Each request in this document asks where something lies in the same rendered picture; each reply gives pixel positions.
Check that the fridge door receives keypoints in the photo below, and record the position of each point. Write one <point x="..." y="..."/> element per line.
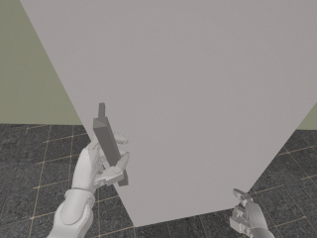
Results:
<point x="206" y="91"/>

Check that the robot right forearm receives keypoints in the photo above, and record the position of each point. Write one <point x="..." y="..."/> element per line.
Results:
<point x="260" y="232"/>

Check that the robot left hand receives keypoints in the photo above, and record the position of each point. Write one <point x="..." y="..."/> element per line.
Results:
<point x="90" y="163"/>

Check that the handle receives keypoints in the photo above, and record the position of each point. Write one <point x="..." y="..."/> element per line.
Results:
<point x="106" y="139"/>

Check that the robot left forearm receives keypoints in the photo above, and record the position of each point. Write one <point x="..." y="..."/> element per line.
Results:
<point x="74" y="216"/>

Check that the robot right hand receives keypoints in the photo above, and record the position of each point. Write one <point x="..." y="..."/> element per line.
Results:
<point x="244" y="220"/>

